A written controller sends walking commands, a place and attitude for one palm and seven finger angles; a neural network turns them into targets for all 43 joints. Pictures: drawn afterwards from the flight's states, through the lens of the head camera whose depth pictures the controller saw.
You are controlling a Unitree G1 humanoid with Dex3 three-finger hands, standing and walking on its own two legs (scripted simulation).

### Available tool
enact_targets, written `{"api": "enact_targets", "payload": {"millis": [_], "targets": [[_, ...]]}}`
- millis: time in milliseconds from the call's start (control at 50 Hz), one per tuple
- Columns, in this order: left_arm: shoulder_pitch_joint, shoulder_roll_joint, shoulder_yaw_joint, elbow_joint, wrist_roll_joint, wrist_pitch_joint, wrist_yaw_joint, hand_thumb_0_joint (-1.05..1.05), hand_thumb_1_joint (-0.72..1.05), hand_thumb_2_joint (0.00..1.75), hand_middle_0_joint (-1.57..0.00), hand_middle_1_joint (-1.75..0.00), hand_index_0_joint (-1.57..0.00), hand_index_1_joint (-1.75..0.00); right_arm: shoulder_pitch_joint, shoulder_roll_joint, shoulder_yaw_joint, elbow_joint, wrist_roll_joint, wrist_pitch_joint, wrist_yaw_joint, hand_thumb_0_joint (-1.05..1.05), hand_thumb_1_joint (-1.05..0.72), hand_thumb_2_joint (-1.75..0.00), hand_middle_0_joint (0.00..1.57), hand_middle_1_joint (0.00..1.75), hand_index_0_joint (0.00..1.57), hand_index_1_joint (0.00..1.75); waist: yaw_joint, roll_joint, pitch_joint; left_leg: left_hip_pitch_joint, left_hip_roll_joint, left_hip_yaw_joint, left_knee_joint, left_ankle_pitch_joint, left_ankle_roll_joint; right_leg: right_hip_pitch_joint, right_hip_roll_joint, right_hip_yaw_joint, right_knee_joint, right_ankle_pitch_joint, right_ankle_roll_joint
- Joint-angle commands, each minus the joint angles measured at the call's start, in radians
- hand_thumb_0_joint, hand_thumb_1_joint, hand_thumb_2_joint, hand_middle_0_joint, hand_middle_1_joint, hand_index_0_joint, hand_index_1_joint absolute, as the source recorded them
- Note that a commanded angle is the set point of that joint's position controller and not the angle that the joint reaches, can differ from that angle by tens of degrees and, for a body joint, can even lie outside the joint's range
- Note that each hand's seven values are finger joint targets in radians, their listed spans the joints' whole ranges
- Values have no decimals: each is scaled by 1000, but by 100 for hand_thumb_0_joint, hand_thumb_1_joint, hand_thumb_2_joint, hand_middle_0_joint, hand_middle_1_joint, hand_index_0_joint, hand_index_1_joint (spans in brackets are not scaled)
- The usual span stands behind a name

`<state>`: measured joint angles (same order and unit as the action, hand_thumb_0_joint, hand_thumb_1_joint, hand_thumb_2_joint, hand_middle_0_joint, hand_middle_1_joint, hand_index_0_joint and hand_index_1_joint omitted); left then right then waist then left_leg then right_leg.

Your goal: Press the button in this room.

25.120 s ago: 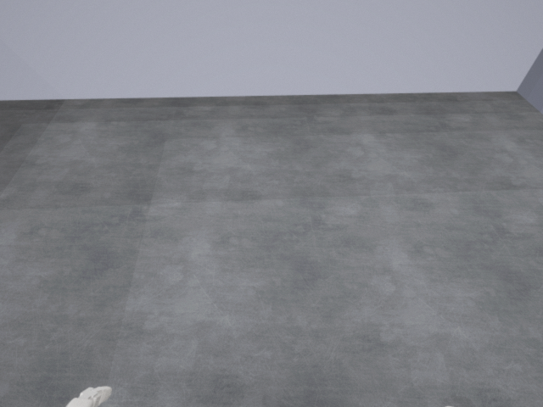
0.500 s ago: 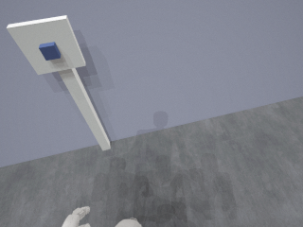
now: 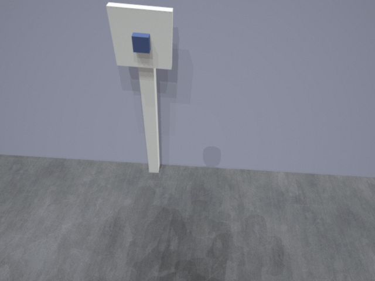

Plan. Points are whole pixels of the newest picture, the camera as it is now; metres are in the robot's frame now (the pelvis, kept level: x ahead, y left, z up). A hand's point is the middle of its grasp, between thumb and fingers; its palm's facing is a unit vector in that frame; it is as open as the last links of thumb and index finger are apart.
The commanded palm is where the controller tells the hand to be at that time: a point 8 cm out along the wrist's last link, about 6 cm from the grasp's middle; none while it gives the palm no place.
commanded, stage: take the last steps up to it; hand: left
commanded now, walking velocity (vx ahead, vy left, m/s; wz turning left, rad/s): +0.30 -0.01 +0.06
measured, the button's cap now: (141, 42) +0.78 +0.24 +0.10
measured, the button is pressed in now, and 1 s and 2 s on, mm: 0 0 0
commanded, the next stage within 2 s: come to a stop and stand still in 0.80 s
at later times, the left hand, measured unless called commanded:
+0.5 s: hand (140, 263) +0.18 +0.13 -0.16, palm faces +0.07 -0.97 -0.22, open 7.2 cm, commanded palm none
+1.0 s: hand (128, 251) +0.21 +0.17 -0.19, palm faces +0.11 -0.98 -0.13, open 7.4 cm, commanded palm none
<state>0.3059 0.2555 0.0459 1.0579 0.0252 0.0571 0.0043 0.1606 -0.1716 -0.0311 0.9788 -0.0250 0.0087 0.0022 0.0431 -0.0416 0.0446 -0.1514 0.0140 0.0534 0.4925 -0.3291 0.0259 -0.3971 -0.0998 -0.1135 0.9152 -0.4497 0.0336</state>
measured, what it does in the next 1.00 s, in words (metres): walks ahead: right foot, then left foot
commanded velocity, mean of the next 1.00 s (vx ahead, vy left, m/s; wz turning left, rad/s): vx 0.18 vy -0.02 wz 0.04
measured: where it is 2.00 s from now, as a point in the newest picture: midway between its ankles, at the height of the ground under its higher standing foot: outside the picture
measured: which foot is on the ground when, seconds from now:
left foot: down 0.00-0.38, up 0.40-0.84, down 0.86-1.00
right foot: up 0.00-0.34, down 0.36-0.86, up 0.88-1.00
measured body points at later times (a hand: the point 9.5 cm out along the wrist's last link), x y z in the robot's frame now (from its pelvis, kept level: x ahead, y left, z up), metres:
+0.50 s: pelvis +0.11 -0.05 +0.00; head +0.13 -0.07 +0.45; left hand +0.18 +0.18 -0.14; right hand +0.06 -0.28 -0.17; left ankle +0.03 +0.08 -0.66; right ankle +0.14 -0.14 -0.74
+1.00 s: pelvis +0.27 +0.01 +0.00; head +0.29 +0.03 +0.45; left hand +0.21 +0.22 -0.17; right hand +0.38 -0.21 -0.14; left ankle +0.30 +0.10 -0.74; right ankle +0.21 -0.12 -0.67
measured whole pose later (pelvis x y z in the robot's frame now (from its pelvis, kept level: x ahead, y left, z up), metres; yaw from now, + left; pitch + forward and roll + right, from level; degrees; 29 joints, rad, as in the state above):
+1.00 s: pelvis +0.27 +0.01 +0.00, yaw +2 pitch -2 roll -1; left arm 0.34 0.15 0.02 1.16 0.01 -0.01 0.02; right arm 0.13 -0.13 -0.05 1.03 -0.01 -0.07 -0.03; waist 0.04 -0.04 0.08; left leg -0.26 0.04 0.18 0.52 -0.23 0.05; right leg -0.34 -0.09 -0.08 1.01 -0.47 0.03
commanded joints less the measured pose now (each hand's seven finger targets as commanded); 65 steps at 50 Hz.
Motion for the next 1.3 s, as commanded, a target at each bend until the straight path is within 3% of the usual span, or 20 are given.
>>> {"api": "enact_targets", "payload": {"millis": [0,240,300,320,340,360,380,420,480,520,720,760,800,820,840,860,920,980,1140,1280], "targets": [[-84,40,3,-76,5,-65,-22,0,90,90,-20,-30,-20,-30,116,-173,-32,2,6,-33,-21,0,-90,-90,20,30,20,30,-66,176,58,92,231,-250,-304,62,127,-235,-9,64,147,103,12],[-194,-7,-2,-112,-8,-79,-32,0,90,90,-20,-30,-20,-30,233,-161,-44,77,-4,-59,-26,0,-90,-90,20,30,20,30,-77,195,93,58,256,-181,-274,241,146,-93,-7,18,-222,133,15],[-47,4,14,-58,-6,-93,-32,0,90,90,-20,-30,-20,-30,216,-161,-43,90,-3,-56,-26,0,-90,-90,20,30,20,30,-6,129,31,-48,200,-128,-118,222,90,190,42,-22,-389,240,-5],[66,42,21,-17,-2,-103,-26,0,90,90,-20,-30,-20,-30,221,-142,-39,96,4,-59,-23,0,-90,-90,20,30,20,30,42,50,-21,-117,140,-76,43,221,55,360,25,14,-443,251,-21],[195,132,41,18,8,-119,-14,0,90,90,-20,-30,-20,-30,241,-86,-31,83,14,-66,-13,0,-90,-90,20,30,20,30,85,-163,-121,-296,50,17,320,43,8,565,-190,277,-530,153,-94],[257,197,52,32,-8,-118,-1,0,90,90,-20,-30,-20,-30,218,-74,-26,43,18,-58,-8,0,-90,-90,20,30,20,30,90,-311,-127,-434,-9,16,556,-270,-5,573,-373,562,-671,130,-167],[198,175,51,20,-16,-113,7,0,90,90,-20,-30,-20,-30,184,-100,-35,43,17,-51,-9,0,-90,-90,20,30,20,30,78,-196,-79,-452,42,-58,664,-233,3,475,-371,563,-720,-10,-198],[56,98,34,-12,-15,-115,8,0,90,90,-20,-30,-20,-30,132,-83,-41,52,10,-46,1,0,-90,-90,20,30,20,30,29,-125,46,-476,96,-77,729,-65,0,284,-312,472,-756,-129,-170],[1,14,7,-19,-12,-130,10,0,90,90,-20,-30,-20,-30,199,-29,-38,91,0,-25,10,0,-90,-90,20,30,20,30,-40,-30,41,-387,116,-50,660,75,-31,185,-210,208,-751,123,-120],[25,-4,4,-9,-7,-137,12,0,90,90,-20,-30,-20,-30,207,-18,-39,92,-2,-13,13,0,-90,-90,20,30,20,30,-50,-59,50,-377,116,-24,604,99,-51,163,-189,140,-755,217,-121],[123,37,3,56,-1,-143,16,0,90,90,-20,-30,-20,-30,-28,-13,-24,6,6,-37,29,0,-90,-90,20,30,20,30,1,-82,68,-341,85,55,194,112,-57,300,-204,85,-683,521,-158],[114,44,9,62,1,-136,19,0,90,90,-20,-30,-20,-30,-5,-25,-26,8,7,-45,26,0,-90,-90,20,30,20,30,-17,-78,46,-260,75,61,121,101,-43,312,-209,80,-623,553,-150],[97,36,7,62,-7,-128,21,0,90,90,-20,-30,-20,-30,139,-64,-31,56,1,-60,16,0,-90,-90,20,30,20,30,-86,-2,-38,-12,36,83,-28,215,-30,266,-139,2,-405,624,-102],[129,3,2,53,-13,-125,18,0,90,90,-20,-30,-20,-30,253,-140,-47,84,-7,-71,5,0,-90,-90,20,30,20,30,-118,144,-147,215,162,-51,-44,395,15,133,-58,-46,-195,454,-54],[152,-50,-12,40,-22,-125,13,0,90,90,-20,-30,-20,-30,337,-230,-69,103,-4,-69,-9,0,-90,-90,20,30,20,30,-135,364,-222,384,393,-323,-79,630,128,-83,58,-73,56,-109,-15],[108,-34,-13,18,-15,-119,19,0,90,90,-20,-30,-20,-30,349,-241,-65,109,8,-53,-16,0,-90,-90,20,30,20,30,-134,300,-215,343,436,-330,-109,641,183,-118,45,17,197,-204,-32],[51,-68,-14,54,-13,-99,22,0,90,90,-20,-30,-20,-30,140,-99,-22,76,9,-60,-34,0,-90,-90,20,30,20,30,-63,161,-13,23,345,-161,-172,762,140,-65,-35,98,170,-33,-7],[110,-78,-17,73,-17,-66,26,0,90,90,-20,-30,-20,-30,80,-93,-12,74,14,-62,-47,0,-90,-90,20,30,20,30,-28,104,-38,-7,311,-59,-167,929,105,37,-18,95,36,54,20],[9,-10,31,-38,-3,6,24,0,90,90,-20,-30,-20,-30,44,-149,-55,42,4,-19,-57,0,-90,-90,20,30,20,30,-31,197,-32,-35,338,-60,-148,751,147,-87,33,131,193,61,23],[-32,-17,12,-79,-10,-32,23,0,90,90,-20,-30,-20,-30,46,-166,-72,42,-3,-1,-32,0,-90,-90,20,30,20,30,-34,247,-83,-26,278,-65,-68,542,95,117,44,50,-295,101,2]]}}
